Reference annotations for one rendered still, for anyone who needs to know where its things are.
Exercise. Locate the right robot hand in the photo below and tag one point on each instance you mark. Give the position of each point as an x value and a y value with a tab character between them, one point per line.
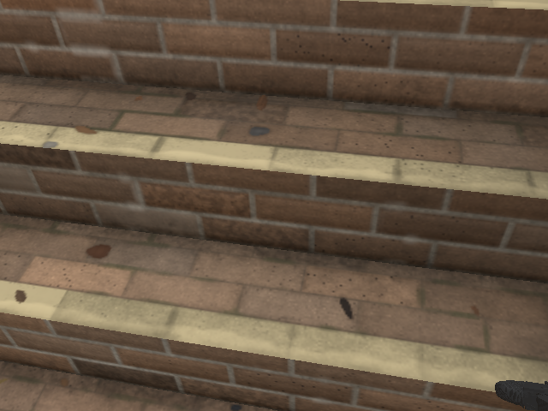
533	396

